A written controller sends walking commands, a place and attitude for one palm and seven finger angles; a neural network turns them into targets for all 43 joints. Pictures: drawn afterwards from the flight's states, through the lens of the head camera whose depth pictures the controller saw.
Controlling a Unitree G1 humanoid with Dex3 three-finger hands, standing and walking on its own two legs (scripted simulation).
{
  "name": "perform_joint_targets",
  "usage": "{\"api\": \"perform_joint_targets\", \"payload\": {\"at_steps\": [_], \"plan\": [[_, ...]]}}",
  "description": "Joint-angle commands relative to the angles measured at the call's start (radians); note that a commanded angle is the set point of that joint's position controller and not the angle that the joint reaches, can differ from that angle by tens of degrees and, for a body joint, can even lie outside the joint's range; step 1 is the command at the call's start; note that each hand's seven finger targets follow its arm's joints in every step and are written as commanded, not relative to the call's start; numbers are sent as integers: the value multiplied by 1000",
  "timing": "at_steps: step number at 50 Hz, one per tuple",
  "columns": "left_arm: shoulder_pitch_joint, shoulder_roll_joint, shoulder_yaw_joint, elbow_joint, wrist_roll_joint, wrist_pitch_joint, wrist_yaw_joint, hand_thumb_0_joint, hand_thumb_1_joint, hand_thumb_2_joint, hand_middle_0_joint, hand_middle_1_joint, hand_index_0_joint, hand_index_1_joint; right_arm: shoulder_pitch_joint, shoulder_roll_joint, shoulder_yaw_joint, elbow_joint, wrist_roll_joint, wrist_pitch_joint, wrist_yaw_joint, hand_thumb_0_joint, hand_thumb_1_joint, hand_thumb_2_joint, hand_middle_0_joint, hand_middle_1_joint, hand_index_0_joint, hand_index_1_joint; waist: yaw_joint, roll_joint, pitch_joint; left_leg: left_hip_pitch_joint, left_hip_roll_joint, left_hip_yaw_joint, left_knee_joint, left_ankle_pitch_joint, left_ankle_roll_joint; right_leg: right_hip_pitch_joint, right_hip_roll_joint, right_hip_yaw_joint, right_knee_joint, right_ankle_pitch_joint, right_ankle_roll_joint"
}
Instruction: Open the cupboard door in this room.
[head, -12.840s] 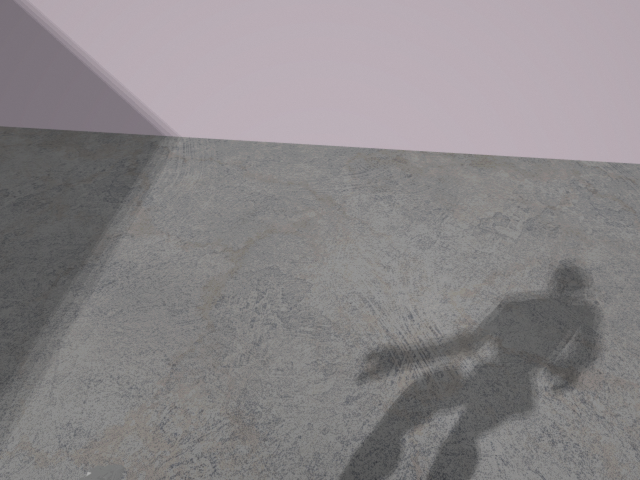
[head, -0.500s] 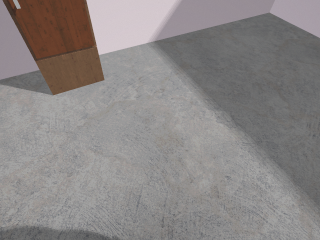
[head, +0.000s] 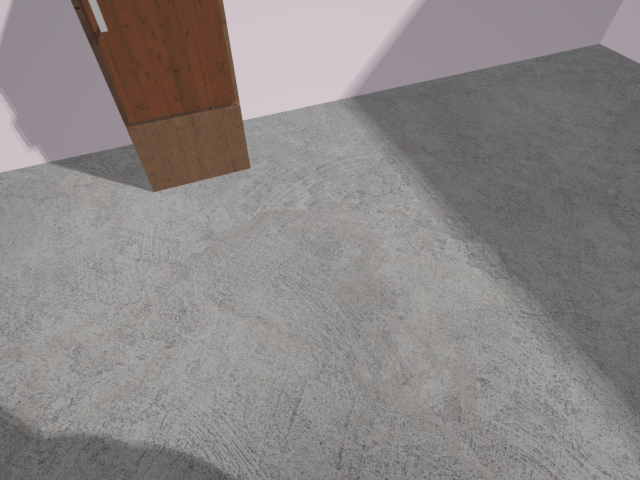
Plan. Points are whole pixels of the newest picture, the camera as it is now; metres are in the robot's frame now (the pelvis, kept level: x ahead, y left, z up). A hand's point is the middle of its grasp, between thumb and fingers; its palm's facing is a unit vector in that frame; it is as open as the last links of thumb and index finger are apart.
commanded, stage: turn or walk to find it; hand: left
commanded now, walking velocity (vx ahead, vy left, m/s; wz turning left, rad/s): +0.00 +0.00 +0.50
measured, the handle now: (93, 2) +1.34 +0.77 +0.04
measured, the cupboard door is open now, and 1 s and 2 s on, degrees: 0 0 0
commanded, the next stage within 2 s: stand and wait in 1.78 s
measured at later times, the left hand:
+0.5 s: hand out of the picture +0.06 +0.22 -0.14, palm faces +0.23 -0.93 -0.28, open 7.4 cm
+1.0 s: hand out of the picture -0.13 +0.17 -0.18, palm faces +0.50 -0.83 -0.23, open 7.4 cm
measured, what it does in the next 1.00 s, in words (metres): steps on the spot, turning left: right foot, then left foot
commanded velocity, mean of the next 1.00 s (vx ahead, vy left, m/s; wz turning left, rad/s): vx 0.03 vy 0.00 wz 0.46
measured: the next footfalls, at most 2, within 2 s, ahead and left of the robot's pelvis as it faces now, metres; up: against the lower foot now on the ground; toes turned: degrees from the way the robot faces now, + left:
right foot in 0.54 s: +0.05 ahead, -0.15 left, +0.00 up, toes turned +13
left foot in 0.96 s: -0.04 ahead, +0.12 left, +0.00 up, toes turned +32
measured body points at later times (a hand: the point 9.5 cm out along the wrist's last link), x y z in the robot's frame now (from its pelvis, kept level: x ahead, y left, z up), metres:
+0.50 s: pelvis -0.02 -0.02 +0.00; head +0.01 -0.02 +0.45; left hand +0.05 +0.26 -0.12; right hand +0.08 -0.25 -0.15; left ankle +0.01 +0.12 -0.73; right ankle +0.00 -0.16 -0.71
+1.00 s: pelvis -0.01 +0.00 +0.00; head +0.02 +0.04 +0.44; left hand -0.16 +0.21 -0.16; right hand +0.19 -0.18 -0.14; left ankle -0.08 +0.10 -0.73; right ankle +0.01 -0.15 -0.71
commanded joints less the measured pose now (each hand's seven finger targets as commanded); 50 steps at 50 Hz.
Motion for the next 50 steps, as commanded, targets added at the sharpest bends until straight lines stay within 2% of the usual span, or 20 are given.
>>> {"api": "perform_joint_targets", "payload": {"at_steps": [1,3,4,5,6,8,11,19,24,25,26,27,28,29,32,40,44,46,48,50], "plan": [[26,207,56,-62,8,-7,12,0,900,900,-200,-300,-200,-300,-31,-59,-17,-92,6,-11,7,0,-900,-900,200,300,200,300,14,-146,16,-64,47,39,31,-73,-6,-6,-333,160,-105,603,-131],[18,205,57,-73,-3,0,6,0,900,900,-200,-300,-200,-300,19,-78,-22,-89,3,-18,12,0,-900,-900,200,300,200,300,-13,-56,-38,86,55,26,-141,178,14,-73,-274,70,23,503,-46],[32,174,55,-93,-10,7,3,0,900,900,-200,-300,-200,-300,55,-134,-33,-93,-5,-25,12,0,-900,-900,200,300,200,300,-27,124,-69,167,174,-176,-222,422,81,-189,-168,-5,167,295,31],[3,130,40,-119,-14,13,5,0,900,900,-200,-300,-200,-300,95,-199,-48,-95,-9,-26,12,0,-900,-900,200,300,200,300,-46,322,-73,163,334,-413,-356,530,201,-278,-57,-25,376,-217,79],[-59,137,39,-136,-6,23,12,0,900,900,-200,-300,-200,-300,126,-210,-55,-79,-8,-27,3,0,-900,-900,200,300,200,300,-71,252,-81,131,354,-466,-388,445,241,-300,-53,91,508,-287,65],[-83,138,42,-140,-4,17,0,0,900,900,-200,-300,-200,-300,68,-188,-51,-103,-8,-31,-2,0,-900,-900,200,300,200,300,-38,110,-63,124,311,-418,-364,334,238,-371,-72,142,573,-181,65],[-47,121,43,-133,-4,11,-8,0,900,900,-200,-300,-200,-300,28,-173,-49,-124,-6,-38,-3,0,-900,-900,200,300,200,300,-19,89,-118,173,232,-289,-338,403,201,-363,-58,138,529,-93,83],[-97,124,44,-187,-9,16,-5,0,900,900,-200,-300,-200,-300,42,-191,-69,-153,-11,-22,8,0,-900,-900,200,300,200,300,-41,141,-121,149,201,-339,-326,408,201,-300,-22,135,334,-98,99],[25,147,51,-174,-14,9,-2,0,900,900,-200,-300,-200,-300,-31,-197,-83,-196,-10,-5,18,0,-900,-900,200,300,200,300,18,152,-114,-55,132,-359,-280,237,146,-27,13,97,2,46,86],[75,173,59,-167,-11,4,1,0,900,900,-200,-300,-200,-300,-46,-175,-81,-210,-4,-1,20,0,-900,-900,200,300,200,300,43,96,-107,-153,85,-325,-226,129,107,83,-18,112,-125,109,78],[115,248,77,-166,7,-6,5,0,900,900,-200,-300,-200,-300,-32,-109,-73,-224,2,3,25,0,-900,-900,200,300,200,300,59,-133,-110,-337,-33,-201,-8,-103,36,187,-223,334,-285,-101,15],[84,312,79,-195,9,-4,3,0,900,900,-200,-300,-200,-300,-54,-76,-66,-254,-6,2,25,0,-900,-900,200,300,200,300,64,-322,-49,-411,-102,-82,252,-205,-9,59,-441,582,-400,-275,-78],[43,296,84,-215,0,-6,8,0,900,900,-200,-300,-200,-300,-86,-117,-74,-266,-16,14,29,0,-900,-900,200,300,200,300,54,-263,-17,-381,-39,-123,404,-182,0,-93,-478,613,-449,-370,-99],[-8,284,83,-223,0,-14,8,0,900,900,-200,-300,-200,-300,-82,-123,-75,-255,-18,20,36,0,-900,-900,200,300,200,300,21,-251,25,-391,-15,-124,498,-121,4,-137,-433,589,-463,-415,-84],[-82,195,52,-223,0,-31,-1,0,900,900,-200,-300,-200,-300,21,-101,-65,-189,-18,22,52,0,-900,-900,200,300,200,300,-43,-181,31,-299,-2,-49,547,46,-26,-139,-261,222,-349,-33,-25],[122,229,55,-132,14,-25,0,0,900,900,-200,-300,-200,-300,-118,-80,-36,-206,-1,12,43,0,-900,-900,200,300,200,300,49,-207,0,-216,8,33,232,-78,-45,40,-308,142,-226,419,-89],[141,253,68,-107,14,-16,2,0,900,900,-200,-300,-200,-300,-109,-73,-21,-196,9,-9,33,0,-900,-900,200,300,200,300,47,-245,-81,-88,-13,87,-45,-53,-24,119,-306,97,-83,666,-73],[122,242,67,-110,-3,-10,1,0,900,900,-200,-300,-200,-300,-23,-120,-29,-165,6,-26,30,0,-900,-900,200,300,200,300,-6,-159,-145,157,7,81,-308,207,-3,23,-261,23,73,603,8],[107,153,37,-157,-5,-2,-7,0,900,900,-200,-300,-200,-300,76,-293,-68,-146,6,-27,25,0,-900,-900,200,300,200,300,-48,259,-206,438,387,-317,-264,858,181,-387,-104,0,410,-278,104],[3,149,40,-159,-9,15,5,0,900,900,-200,-300,-200,-300,80,-253,-66,-117,2,-27,1,0,-900,-900,200,300,200,300,-68,259,-154,330,339,-274,-257,864,224,-415,-102,103,541,-248,101]]}}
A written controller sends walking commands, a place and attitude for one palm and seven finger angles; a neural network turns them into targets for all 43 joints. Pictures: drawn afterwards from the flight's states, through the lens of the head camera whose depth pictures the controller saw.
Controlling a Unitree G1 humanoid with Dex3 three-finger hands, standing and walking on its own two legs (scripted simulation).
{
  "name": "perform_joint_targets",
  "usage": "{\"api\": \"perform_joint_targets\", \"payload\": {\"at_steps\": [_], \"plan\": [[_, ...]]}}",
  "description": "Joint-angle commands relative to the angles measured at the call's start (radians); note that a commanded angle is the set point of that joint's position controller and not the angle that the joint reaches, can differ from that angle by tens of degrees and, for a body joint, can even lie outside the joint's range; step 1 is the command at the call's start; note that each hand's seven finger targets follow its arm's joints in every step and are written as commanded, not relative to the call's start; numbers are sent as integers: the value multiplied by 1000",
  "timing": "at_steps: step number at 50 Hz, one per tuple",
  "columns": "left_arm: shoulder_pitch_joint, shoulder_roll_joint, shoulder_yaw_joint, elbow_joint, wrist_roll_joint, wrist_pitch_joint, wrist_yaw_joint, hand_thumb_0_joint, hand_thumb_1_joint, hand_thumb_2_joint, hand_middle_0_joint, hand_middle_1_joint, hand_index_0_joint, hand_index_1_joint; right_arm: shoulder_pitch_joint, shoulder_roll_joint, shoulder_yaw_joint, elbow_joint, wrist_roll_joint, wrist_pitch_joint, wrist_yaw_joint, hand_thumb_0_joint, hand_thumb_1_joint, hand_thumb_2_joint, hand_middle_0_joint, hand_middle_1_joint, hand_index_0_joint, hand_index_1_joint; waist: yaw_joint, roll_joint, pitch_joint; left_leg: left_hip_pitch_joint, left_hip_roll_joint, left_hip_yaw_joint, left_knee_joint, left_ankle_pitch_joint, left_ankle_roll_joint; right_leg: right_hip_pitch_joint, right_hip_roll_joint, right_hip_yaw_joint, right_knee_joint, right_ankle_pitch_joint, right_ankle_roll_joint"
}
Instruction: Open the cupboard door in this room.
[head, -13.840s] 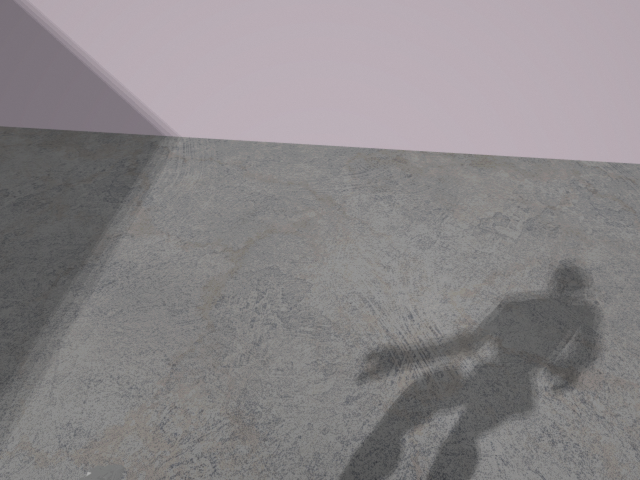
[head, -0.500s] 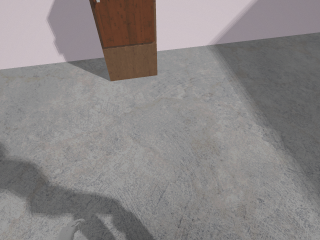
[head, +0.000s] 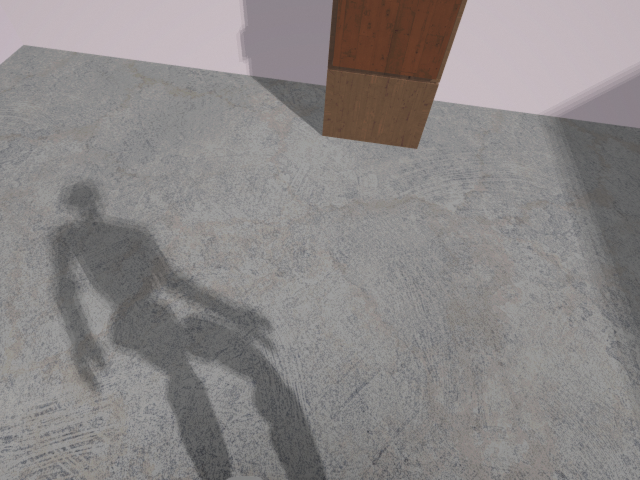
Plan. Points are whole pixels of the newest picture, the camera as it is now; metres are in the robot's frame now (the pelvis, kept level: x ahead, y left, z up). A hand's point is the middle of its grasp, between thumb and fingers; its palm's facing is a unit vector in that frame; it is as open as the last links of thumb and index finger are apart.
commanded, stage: turn or walk to find it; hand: left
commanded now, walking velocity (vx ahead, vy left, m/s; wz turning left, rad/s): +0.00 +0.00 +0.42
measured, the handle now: out of the picture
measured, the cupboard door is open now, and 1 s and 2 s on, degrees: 0 0 0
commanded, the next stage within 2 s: stand and wait in 0.78 s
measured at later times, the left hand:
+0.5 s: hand out of the picture +0.08 +0.17 -0.13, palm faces +0.21 -0.93 -0.29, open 7.4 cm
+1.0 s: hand out of the picture -0.08 +0.20 -0.17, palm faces +0.44 -0.87 -0.24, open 7.4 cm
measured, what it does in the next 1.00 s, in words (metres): steps on the spot, turning left: right foot, then left foot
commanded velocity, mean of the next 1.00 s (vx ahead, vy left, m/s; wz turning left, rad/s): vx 0.00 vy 0.00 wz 0.32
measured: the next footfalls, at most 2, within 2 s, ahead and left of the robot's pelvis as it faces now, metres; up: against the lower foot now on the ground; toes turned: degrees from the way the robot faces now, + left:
right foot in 0.36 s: +0.09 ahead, -0.13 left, +0.00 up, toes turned +3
left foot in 0.82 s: -0.02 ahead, +0.11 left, +0.00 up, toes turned +27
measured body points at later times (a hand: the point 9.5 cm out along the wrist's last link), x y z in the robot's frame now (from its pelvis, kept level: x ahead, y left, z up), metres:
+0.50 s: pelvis +0.02 -0.04 +0.01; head +0.04 -0.07 +0.46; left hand +0.07 +0.22 -0.11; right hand +0.11 -0.28 -0.16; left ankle -0.05 +0.10 -0.65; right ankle +0.05 -0.13 -0.73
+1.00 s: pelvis -0.01 +0.00 +0.01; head +0.00 +0.02 +0.46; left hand -0.10 +0.25 -0.15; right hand +0.17 -0.18 -0.12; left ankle -0.06 +0.09 -0.73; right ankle +0.03 -0.14 -0.66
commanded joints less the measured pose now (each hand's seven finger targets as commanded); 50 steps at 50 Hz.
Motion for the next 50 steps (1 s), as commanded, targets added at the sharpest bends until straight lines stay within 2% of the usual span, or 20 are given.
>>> {"api": "perform_joint_targets", "payload": {"at_steps": [1,4,9,13,16,17,18,19,20,22,24,34,38,39,40,41,42,44,47,50], "plan": [[-106,87,20,-101,-15,-11,9,0,900,900,-200,-300,-200,-300,120,-209,-47,-18,-1,-18,-37,0,-900,-900,200,300,200,300,-97,303,-141,255,305,-294,-180,801,186,-274,34,111,317,-51,5],[-75,78,22,-80,-12,-12,-4,0,900,900,-200,-300,-200,-300,60,-180,-35,-40,-1,-28,-35,0,-900,-900,200,300,200,300,-58,215,-134,214,231,-224,-196,736,148,-231,55,100,298,50,14],[-114,71,18,-110,-13,-4,0,0,900,900,-200,-300,-200,-300,68,-179,-43,-50,-4,-25,-30,0,-900,-900,200,300,200,300,-61,205,-115,172,230,-269,-216,642,165,-203,75,105,189,67,21],[-115,65,15,-129,-16,-12,1,0,900,900,-200,-300,-200,-300,41,-186,-51,-66,-11,-15,-28,0,-900,-900,200,300,200,300,-52,235,-101,94,214,-316,-186,596,153,-76,108,84,-28,75,7],[-39,80,23,-118,-15,-29,2,0,900,900,-200,-300,-200,-300,22,-176,-54,-77,-5,-10,-24,0,-900,-900,200,300,200,300,-9,192,-115,-7,154,-314,-101,455,96,115,117,65,-305,286,-3],[-8,125,30,-116,-7,-41,7,0,900,900,-200,-300,-200,-300,42,-139,-51,-82,3,-13,-19,0,-900,-900,200,300,200,300,0,87,-140,-90,92,-265,-7,297,44,235,34,137,-400,389,-23],[3,219,48,-121,8,-51,17,0,900,900,-200,-300,-200,-300,78,-69,-39,-98,9,-12,-11,0,-900,-900,200,300,200,300,-3,-190,-160,-263,-52,-122,217,-84,-28,339,-222,393,-453,548,-120],[2,229,50,-134,-3,-50,15,0,900,900,-200,-300,-200,-300,64,-106,-48,-100,3,5,-18,0,-900,-900,200,300,200,300,11,-217,-156,-234,-47,-149,412,-295,-30,194,-328,452,-498,542,-211],[-50,201,49,-148,-4,-48,17,0,900,900,-200,-300,-200,-300,45,-117,-54,-90,-1,14,-14,0,-900,-900,200,300,200,300,2,-183,-91,-241,-25,-177,546,-255,-23,94,-294,432,-523,429,-236],[-147,142,32,-172,-6,-46,15,0,900,900,-200,-300,-200,-300,75,-102,-54,-59,-5,23,-2,0,-900,-900,200,300,200,300,-50,-75,-41,-254,5,-159,650,-123,-34,42,-199,272,-506,364,-202],[-172,117,27,-182,-2,-49,18,0,900,900,-200,-300,-200,-300,116,-88,-47,-42,-6,27,4,0,-900,-900,200,300,200,300,-66,-95,-63,-233,19,-127,638,-68,-52,53,-163,168,-492,416,-180],[-36,179,43,-105,6,-39,13,0,900,900,-200,-300,-200,-300,23,-63,-19,-59,7,15,2,0,-900,-900,200,300,200,300,7,-128,-124,-152,25,-20,254,-159,-63,204,-208,98,-421,624,-218],[-63,184,49,-87,2,-29,12,0,900,900,-200,-300,-200,-300,84,-66,-17,-47,9,1,-3,0,-900,-900,200,300,200,300,-35,-112,-145,3,21,16,-5,-36,-46,148,-202,49,-326,579,-172],[-74,172,49,-90,-6,-24,11,0,900,900,-200,-300,-200,-300,132,-84,-21,-35,6,-7,-2,0,-900,-900,200,300,200,300,-67,-51,-165,113,32,9,-144,90,-36,76,-175,4,-249,495,-123],[-55,122,41,-106,-15,-14,8,0,900,900,-200,-300,-200,-300,150,-158,-36,-35,-1,-17,-5,0,-900,-900,200,300,200,300,-75,172,-163,223,178,-202,-246,178,20,-103,-72,-44,-87,266,-56],[-79,55,19,-136,-13,-9,3,0,900,900,-200,-300,-200,-300,175,-242,-51,-37,-6,-18,-11,0,-900,-900,200,300,200,300,-92,405,-129,226,385,-426,-310,420,124,-264,33,-39,88,-110,-4],[-130,72,13,-136,-5,4,10,0,900,900,-200,-300,-200,-300,184,-237,-50,-22,-6,-15,-23,0,-900,-900,200,300,200,300,-114,331,-131,145,396,-418,-319,378,165,-224,36,61,194,-115,-15],[-131,69,20,-92,-8,5,3,0,900,900,-200,-300,-200,-300,84,-174,-29,-27,-7,-19,-38,0,-900,-900,200,300,200,300,-67,283,-71,86,306,-316,-310,333,156,-231,43,117,274,0,-19],[-70,52,10,-36,-9,-3,-4,0,900,900,-200,-300,-200,-300,56,-133,-10,-19,0,-36,-44,0,-900,-900,200,300,200,300,-39,208,-96,150,233,-194,-272,538,141,-198,65,111,257,85,-8],[-66,37,-5,-19,-11,-4,1,0,900,900,-200,-300,-200,-300,85,-125,-9,6,2,-39,-46,0,-900,-900,200,300,200,300,-48,189,-110,202,239,-184,-262,613,155,-163,71,107,154,74,-2]]}}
